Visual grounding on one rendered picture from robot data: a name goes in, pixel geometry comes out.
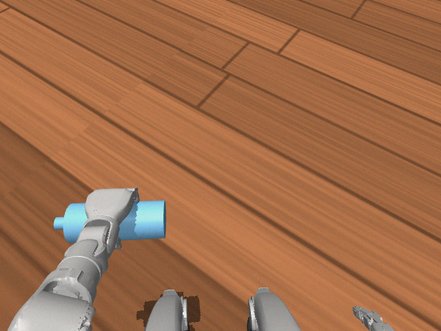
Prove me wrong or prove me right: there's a bottle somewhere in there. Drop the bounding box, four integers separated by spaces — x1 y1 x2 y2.
54 201 166 243

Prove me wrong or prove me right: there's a right robot hand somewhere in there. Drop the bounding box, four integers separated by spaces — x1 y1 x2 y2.
353 306 394 331

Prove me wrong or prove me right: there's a left robot arm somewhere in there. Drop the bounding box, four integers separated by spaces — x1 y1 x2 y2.
8 215 120 331

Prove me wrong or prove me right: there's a left robot hand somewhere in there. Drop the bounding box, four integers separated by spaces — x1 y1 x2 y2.
85 188 139 250

